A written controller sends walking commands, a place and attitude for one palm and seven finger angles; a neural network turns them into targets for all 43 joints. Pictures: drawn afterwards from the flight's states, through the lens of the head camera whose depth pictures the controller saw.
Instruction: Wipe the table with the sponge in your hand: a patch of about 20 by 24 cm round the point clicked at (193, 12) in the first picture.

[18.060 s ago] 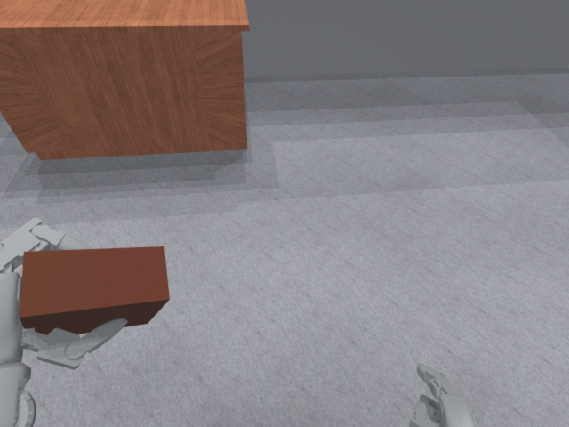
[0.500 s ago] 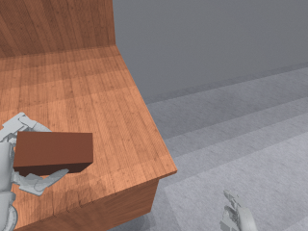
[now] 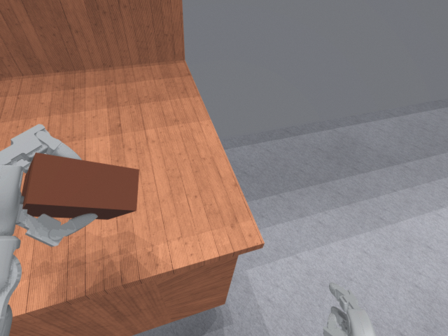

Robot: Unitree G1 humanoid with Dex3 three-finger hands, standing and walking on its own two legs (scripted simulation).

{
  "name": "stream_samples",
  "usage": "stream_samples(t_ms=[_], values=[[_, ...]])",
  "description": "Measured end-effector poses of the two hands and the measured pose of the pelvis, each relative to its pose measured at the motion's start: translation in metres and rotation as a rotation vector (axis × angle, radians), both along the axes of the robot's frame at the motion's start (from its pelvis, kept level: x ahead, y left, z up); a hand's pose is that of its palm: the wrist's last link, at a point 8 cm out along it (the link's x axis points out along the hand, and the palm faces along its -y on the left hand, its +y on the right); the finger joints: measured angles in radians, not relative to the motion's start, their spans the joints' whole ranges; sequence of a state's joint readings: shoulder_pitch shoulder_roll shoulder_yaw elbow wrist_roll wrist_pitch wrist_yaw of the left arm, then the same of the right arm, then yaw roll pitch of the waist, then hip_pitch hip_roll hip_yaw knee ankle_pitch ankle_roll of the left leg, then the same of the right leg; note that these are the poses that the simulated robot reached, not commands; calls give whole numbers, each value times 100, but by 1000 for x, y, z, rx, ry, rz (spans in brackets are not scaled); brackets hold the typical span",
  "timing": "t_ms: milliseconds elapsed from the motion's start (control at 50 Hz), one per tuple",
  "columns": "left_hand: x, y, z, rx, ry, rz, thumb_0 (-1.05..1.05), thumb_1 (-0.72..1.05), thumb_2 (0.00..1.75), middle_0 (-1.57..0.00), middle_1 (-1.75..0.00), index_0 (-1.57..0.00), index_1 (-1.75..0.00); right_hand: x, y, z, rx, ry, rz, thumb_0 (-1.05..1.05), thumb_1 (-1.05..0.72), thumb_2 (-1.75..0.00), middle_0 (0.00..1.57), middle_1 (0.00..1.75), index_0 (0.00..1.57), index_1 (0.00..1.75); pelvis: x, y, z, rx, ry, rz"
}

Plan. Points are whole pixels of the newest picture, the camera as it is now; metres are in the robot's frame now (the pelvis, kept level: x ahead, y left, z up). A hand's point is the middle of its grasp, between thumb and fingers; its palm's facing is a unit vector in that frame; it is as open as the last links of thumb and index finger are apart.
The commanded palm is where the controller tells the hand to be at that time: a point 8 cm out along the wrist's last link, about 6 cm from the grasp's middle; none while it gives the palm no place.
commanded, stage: turn the palm down, sponge in hand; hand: left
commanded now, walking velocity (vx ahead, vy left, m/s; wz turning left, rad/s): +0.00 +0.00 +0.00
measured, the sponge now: (94, 194) +0.26 +0.23 +0.15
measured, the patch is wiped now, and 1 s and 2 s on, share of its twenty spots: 0.00 0.00 0.00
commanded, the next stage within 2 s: none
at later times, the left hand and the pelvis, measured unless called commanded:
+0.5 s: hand (49, 207) +0.22 +0.27 +0.16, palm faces +0.46 -0.57 -0.69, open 10.0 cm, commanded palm +0.18 +0.27 +0.18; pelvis +0.00 -0.05 -0.01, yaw +2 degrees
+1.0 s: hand (62, 212) +0.24 +0.27 +0.12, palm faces +0.19 -0.39 -0.90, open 10.0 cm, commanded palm +0.21 +0.26 +0.19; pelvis +0.03 -0.04 -0.01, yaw -1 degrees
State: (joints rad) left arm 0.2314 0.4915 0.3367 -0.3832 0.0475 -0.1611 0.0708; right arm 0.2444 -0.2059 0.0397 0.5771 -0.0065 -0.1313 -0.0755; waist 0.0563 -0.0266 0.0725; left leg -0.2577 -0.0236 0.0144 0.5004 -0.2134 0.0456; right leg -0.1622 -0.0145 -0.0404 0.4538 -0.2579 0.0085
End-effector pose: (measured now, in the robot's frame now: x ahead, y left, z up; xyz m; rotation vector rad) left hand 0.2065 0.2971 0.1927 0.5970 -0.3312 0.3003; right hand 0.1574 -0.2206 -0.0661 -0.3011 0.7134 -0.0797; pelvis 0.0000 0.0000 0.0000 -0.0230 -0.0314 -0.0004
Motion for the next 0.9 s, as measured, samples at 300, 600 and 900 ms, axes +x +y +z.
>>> stream_samples(t_ms=[300, 600, 900], values=[[-22, -45, -42, 26, 345, 30, -1, -49, 102, -74, -136, -75, -135, 18, -32, -12, 60, -10, 7, 1, -91, -90, 21, 30, 21, 30, -3, -27, -3, 25, 12, -19], [-2, -24, -25, 205, 476, 233, -1, -49, 102, -74, -135, -76, -135, 28, -67, -33, 71, 15, -32, 1, -91, -90, 21, 30, 21, 30, 3, -55, -6, 23, 14, 7], [3, -27, -4, 381, 354, 309, 0, -49, 102, -74, -135, -76, -134, 41, -73, -35, 59, 78, -87, 1, -91, -90, 21, 30, 20, 30, 29, -46, -10, 27, 65, -13]])
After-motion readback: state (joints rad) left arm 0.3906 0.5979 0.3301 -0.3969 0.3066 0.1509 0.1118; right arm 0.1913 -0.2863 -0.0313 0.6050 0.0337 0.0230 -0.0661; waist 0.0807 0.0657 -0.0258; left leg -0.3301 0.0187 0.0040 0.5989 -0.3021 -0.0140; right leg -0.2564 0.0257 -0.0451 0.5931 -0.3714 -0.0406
